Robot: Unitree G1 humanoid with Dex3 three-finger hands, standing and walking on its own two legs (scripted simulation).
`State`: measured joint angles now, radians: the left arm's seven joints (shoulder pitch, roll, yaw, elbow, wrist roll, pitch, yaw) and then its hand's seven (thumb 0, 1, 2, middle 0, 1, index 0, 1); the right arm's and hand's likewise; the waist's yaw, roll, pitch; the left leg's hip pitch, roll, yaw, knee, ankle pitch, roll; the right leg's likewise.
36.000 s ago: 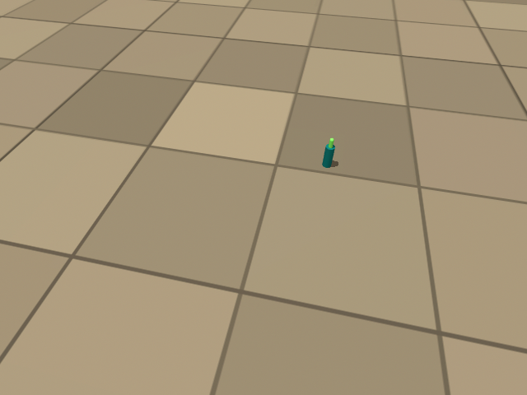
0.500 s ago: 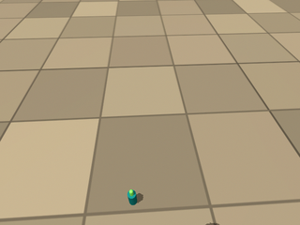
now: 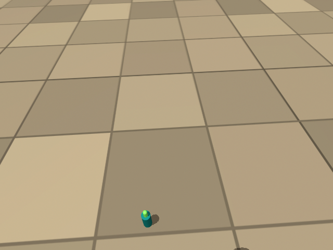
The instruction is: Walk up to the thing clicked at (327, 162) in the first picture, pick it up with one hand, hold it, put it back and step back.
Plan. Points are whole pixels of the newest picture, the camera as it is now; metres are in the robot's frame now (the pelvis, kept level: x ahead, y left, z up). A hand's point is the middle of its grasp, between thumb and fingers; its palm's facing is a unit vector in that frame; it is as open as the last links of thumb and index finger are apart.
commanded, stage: stand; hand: left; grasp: from the side
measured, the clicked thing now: (146, 217) +0.41 +0.16 -0.69
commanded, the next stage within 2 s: step back in 1.10 s
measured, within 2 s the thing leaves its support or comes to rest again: neither
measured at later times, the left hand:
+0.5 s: hand out of the picture +0.08 +0.23 -0.15, palm faces +0.00 -0.94 -0.34, open 7.4 cm
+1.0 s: hand out of the picture +0.08 +0.23 -0.15, palm faces -0.02 -0.94 -0.34, open 7.4 cm
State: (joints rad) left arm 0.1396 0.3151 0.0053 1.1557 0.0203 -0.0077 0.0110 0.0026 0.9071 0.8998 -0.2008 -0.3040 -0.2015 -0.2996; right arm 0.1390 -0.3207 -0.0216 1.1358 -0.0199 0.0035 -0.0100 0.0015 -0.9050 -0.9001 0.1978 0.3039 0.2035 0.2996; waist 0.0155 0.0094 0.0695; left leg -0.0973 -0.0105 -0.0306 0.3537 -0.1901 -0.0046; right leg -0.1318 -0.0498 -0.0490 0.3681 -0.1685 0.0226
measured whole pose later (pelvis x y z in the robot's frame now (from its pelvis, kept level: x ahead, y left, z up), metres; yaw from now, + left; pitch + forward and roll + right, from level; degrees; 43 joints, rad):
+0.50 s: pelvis +0.01 -0.01 +0.00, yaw -1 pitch -4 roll +0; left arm 0.10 0.32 0.01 1.16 0.01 -0.01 0.00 0.00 0.91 0.90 -0.20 -0.30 -0.20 -0.30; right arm 0.12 -0.33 -0.01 1.14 -0.02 0.00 -0.01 0.00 -0.90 -0.90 0.20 0.30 0.20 0.30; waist 0.01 0.02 0.06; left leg -0.07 0.01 -0.03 0.31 -0.18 -0.02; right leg -0.11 -0.03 -0.05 0.34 -0.16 0.01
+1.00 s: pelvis +0.01 -0.02 +0.00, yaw -1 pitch -3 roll +0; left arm 0.11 0.33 0.01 1.15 0.01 -0.01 0.00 0.00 0.91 0.90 -0.20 -0.30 -0.20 -0.30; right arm 0.13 -0.33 -0.01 1.14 -0.02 0.00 0.00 0.00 -0.90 -0.90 0.20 0.30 0.20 0.30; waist 0.01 0.01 0.06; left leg -0.07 0.02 -0.02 0.31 -0.18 -0.03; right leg -0.12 -0.02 -0.04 0.34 -0.17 0.00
